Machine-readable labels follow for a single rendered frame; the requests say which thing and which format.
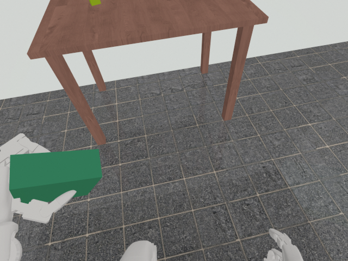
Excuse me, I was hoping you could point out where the right robot hand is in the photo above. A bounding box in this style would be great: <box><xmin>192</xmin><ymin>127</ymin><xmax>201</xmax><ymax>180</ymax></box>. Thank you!
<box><xmin>264</xmin><ymin>228</ymin><xmax>303</xmax><ymax>261</ymax></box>

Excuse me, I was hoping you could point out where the left robot hand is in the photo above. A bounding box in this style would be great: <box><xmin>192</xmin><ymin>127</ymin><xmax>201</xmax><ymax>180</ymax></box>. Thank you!
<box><xmin>0</xmin><ymin>133</ymin><xmax>76</xmax><ymax>223</ymax></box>

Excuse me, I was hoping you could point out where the table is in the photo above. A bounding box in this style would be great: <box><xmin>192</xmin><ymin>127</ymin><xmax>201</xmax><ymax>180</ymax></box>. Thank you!
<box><xmin>27</xmin><ymin>0</ymin><xmax>269</xmax><ymax>145</ymax></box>

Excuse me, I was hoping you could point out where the left robot forearm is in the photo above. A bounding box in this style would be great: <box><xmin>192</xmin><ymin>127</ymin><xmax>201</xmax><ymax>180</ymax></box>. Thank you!
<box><xmin>0</xmin><ymin>221</ymin><xmax>22</xmax><ymax>261</ymax></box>

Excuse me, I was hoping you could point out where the sponge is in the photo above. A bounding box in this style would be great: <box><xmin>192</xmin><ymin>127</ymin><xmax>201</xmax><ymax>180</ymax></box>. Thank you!
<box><xmin>9</xmin><ymin>149</ymin><xmax>102</xmax><ymax>204</ymax></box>

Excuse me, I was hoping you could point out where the left robot thigh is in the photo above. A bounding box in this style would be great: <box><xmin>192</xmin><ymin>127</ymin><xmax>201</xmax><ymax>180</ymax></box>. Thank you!
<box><xmin>120</xmin><ymin>240</ymin><xmax>157</xmax><ymax>261</ymax></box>

